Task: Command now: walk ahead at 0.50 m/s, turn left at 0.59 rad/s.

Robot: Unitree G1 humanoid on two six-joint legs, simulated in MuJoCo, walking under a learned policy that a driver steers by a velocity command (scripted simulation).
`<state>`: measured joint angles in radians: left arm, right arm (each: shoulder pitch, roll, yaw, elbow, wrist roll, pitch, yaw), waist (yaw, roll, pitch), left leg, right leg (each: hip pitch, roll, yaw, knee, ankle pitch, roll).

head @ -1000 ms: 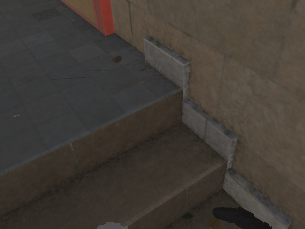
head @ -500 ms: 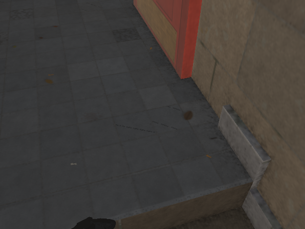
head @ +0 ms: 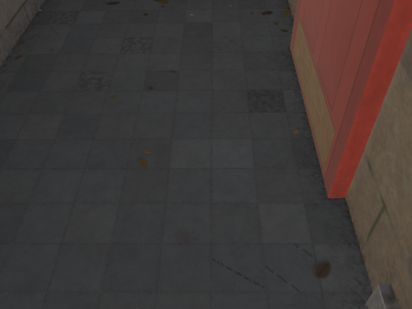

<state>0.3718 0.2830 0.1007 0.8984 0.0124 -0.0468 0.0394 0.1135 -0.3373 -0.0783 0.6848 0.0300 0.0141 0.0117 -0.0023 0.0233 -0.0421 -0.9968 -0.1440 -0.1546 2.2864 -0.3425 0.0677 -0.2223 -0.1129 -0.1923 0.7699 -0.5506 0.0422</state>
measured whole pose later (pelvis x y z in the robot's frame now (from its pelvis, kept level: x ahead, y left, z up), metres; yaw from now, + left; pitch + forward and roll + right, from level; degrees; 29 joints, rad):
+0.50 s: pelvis +0.30 +0.04 +0.20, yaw +14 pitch +1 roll +0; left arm 0.03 0.16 -0.02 0.56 0.03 -0.09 0.01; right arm 0.45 -0.16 -0.05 0.78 0.04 -0.08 0.02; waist -0.03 -0.02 -0.07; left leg -0.34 -0.13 -0.16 0.66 -0.32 0.10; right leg -0.86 -0.02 0.11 1.57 -0.26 -0.10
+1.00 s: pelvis +0.58 +0.07 +0.21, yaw +26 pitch +3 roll -3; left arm 0.48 0.13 0.01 0.93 -0.02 -0.05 0.04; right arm 0.06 -0.17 -0.02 0.52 0.04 -0.03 0.01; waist 0.09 0.06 -0.01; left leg -0.71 0.06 -0.05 0.86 -0.12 0.00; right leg -0.09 0.02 -0.06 0.37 -0.32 0.01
